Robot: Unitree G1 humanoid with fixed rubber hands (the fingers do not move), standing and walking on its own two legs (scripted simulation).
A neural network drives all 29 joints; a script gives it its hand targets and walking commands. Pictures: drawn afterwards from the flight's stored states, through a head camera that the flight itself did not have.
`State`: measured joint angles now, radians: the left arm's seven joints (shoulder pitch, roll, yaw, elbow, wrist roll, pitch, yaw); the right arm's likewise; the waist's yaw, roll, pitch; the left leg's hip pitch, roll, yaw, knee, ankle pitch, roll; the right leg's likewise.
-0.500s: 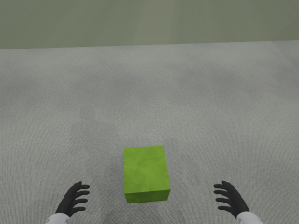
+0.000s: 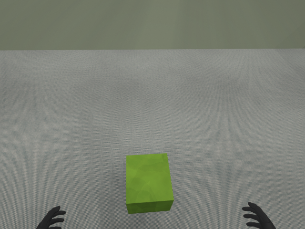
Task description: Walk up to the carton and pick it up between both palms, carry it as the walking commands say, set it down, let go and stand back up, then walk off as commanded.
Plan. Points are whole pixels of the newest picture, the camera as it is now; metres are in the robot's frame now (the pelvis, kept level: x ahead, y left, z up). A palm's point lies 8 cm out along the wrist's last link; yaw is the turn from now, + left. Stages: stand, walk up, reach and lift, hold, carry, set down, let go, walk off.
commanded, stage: stand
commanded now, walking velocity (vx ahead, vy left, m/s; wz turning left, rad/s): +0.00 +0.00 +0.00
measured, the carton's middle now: (148, 183) +0.47 +0.01 -0.66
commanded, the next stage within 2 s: walk off in 1.42 s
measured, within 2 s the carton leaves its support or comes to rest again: neither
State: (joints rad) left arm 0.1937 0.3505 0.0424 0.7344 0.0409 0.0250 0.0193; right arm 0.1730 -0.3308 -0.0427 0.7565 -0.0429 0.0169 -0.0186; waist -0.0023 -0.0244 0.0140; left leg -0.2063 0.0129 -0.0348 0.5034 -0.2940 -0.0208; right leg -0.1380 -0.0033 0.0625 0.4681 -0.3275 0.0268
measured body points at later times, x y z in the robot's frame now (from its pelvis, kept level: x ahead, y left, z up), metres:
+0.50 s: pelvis -0.01 +0.01 +0.00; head -0.01 +0.02 +0.45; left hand +0.10 +0.31 -0.11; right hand +0.11 -0.30 -0.10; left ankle -0.02 +0.13 -0.74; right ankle -0.05 -0.14 -0.74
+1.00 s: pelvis -0.02 +0.00 +0.01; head -0.02 +0.01 +0.46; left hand +0.08 +0.31 -0.11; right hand +0.08 -0.31 -0.10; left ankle -0.02 +0.13 -0.74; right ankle -0.05 -0.14 -0.74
